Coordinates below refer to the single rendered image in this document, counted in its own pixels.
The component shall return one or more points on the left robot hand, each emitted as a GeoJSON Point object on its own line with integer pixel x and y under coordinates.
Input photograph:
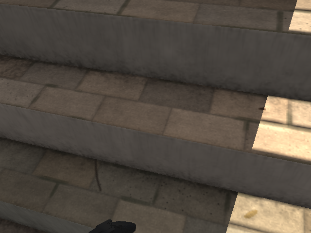
{"type": "Point", "coordinates": [110, 226]}

